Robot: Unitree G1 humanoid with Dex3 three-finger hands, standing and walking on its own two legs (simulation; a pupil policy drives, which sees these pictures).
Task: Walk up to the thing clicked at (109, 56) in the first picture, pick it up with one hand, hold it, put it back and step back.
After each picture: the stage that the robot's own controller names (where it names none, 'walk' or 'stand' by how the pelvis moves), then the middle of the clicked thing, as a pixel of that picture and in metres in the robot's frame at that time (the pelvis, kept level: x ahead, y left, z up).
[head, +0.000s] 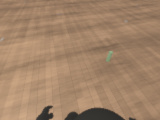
stand; (109, 56) +1.20 -0.38 -0.65
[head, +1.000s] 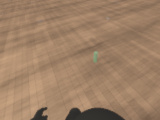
walk; (95, 57) +1.12 +0.00 -0.62
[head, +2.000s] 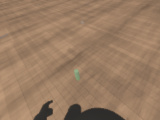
walk; (77, 75) +0.69 +0.25 -0.64
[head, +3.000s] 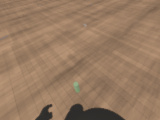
walk; (76, 87) +0.48 +0.24 -0.64
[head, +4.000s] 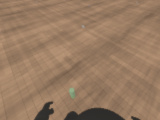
stand; (72, 93) +0.40 +0.22 -0.65
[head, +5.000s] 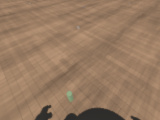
stand; (70, 96) +0.36 +0.23 -0.65
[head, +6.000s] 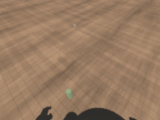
stand; (69, 94) +0.37 +0.26 -0.65
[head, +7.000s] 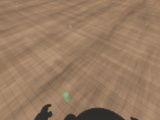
stand; (67, 97) +0.34 +0.27 -0.65
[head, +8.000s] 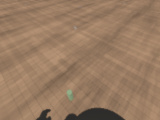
stand; (70, 95) +0.38 +0.24 -0.66
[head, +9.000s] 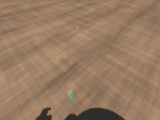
stand; (70, 95) +0.38 +0.23 -0.66
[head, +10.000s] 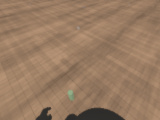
go down; (71, 95) +0.38 +0.23 -0.66
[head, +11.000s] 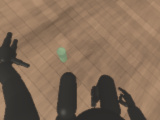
go down; (62, 55) +0.47 +0.22 -0.31
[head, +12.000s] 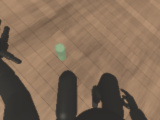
go down; (61, 53) +0.48 +0.23 -0.26
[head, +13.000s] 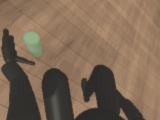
close in; (35, 46) +0.46 +0.28 -0.17
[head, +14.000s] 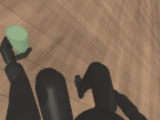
close; (20, 44) +0.46 +0.29 -0.16
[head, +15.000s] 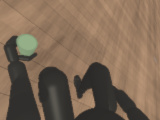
lift; (27, 48) +0.42 +0.28 -0.17
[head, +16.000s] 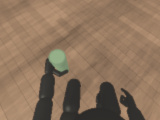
lift; (61, 64) +0.34 +0.20 +0.02
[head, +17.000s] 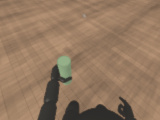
hold; (65, 72) +0.31 +0.17 +0.04
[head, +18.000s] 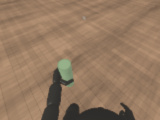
hold; (67, 75) +0.30 +0.16 +0.04
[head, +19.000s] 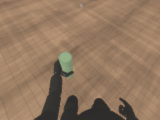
crouch; (67, 67) +0.36 +0.16 +0.00
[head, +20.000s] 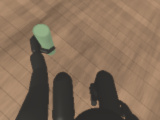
lower; (47, 43) +0.49 +0.24 -0.03
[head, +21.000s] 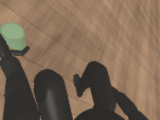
lower; (17, 43) +0.46 +0.29 -0.17
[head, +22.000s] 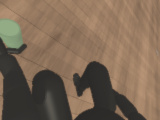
lower; (13, 40) +0.46 +0.30 -0.17
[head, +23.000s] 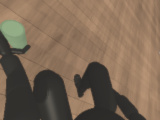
lower; (18, 41) +0.46 +0.29 -0.16
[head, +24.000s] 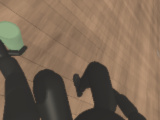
lower; (14, 42) +0.45 +0.30 -0.17
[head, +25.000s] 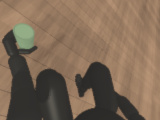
open; (25, 42) +0.46 +0.27 -0.16
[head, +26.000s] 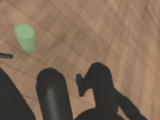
rise; (27, 41) +0.46 +0.28 -0.17
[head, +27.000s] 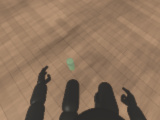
walk; (71, 64) +0.48 +0.20 -0.40
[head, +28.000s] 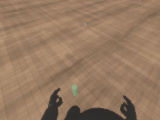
stand; (74, 90) +0.43 +0.17 -0.59
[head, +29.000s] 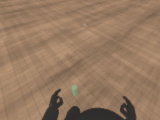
stand; (74, 90) +0.43 +0.18 -0.60
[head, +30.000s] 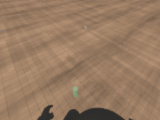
stand; (75, 92) +0.43 +0.17 -0.64
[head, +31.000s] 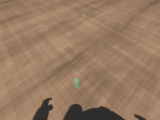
walk; (76, 83) +0.45 +0.16 -0.63
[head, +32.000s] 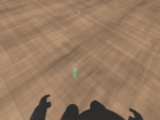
walk; (75, 73) +0.60 +0.17 -0.64
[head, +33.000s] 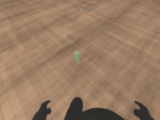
walk; (77, 57) +0.92 +0.26 -0.62
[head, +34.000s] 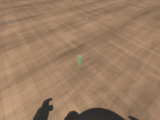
stand; (79, 60) +1.01 +0.18 -0.65
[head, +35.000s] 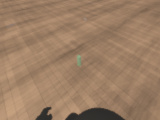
stand; (79, 60) +1.01 +0.22 -0.66
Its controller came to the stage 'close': yes
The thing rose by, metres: 0.69
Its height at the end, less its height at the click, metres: +0.00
